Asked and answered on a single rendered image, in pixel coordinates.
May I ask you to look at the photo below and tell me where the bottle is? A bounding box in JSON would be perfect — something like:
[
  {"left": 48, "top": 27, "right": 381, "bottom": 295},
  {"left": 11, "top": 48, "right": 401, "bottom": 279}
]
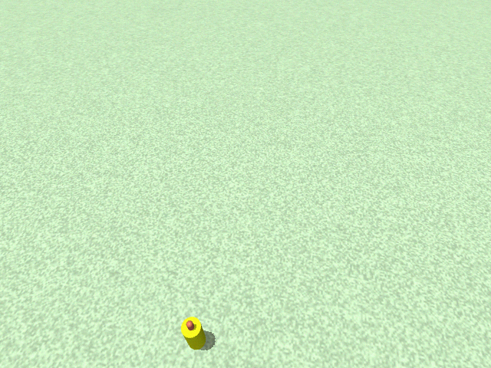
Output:
[{"left": 181, "top": 317, "right": 206, "bottom": 350}]

